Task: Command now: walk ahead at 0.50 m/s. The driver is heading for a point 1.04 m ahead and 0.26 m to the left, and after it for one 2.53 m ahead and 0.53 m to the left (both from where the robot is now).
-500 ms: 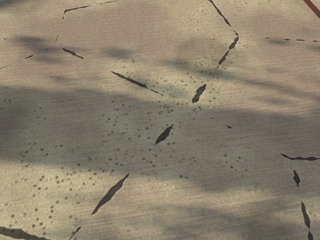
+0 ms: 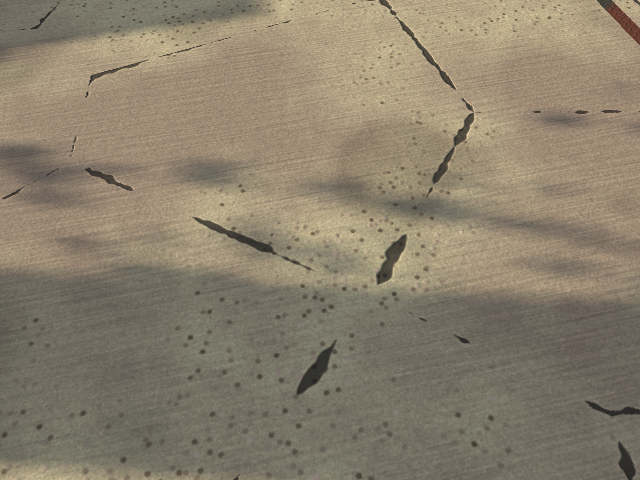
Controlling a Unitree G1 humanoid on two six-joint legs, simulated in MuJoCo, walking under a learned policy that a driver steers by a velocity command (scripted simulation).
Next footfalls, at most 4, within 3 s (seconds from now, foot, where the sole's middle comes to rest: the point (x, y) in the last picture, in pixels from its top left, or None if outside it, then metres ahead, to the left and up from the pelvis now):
0.44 left None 0.41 0.12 -0.77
0.98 right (361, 364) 0.71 -0.06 -0.77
1.52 left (241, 299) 0.89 0.22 -0.77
2.02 right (251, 225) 1.13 0.20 -0.77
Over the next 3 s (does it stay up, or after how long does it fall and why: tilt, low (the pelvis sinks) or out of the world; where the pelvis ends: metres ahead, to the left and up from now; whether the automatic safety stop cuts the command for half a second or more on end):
stays up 1.00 0.25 0.01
